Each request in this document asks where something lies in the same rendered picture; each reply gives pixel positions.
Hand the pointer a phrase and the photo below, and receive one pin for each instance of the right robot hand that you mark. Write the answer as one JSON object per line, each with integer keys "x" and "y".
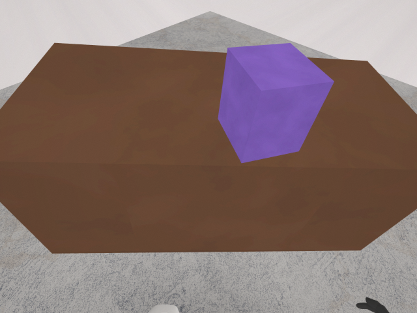
{"x": 373, "y": 306}

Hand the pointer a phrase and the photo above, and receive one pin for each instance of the carton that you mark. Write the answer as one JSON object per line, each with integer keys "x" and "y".
{"x": 271, "y": 95}

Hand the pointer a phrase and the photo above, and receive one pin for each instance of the pedestal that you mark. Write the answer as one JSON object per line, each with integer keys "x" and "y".
{"x": 109, "y": 149}

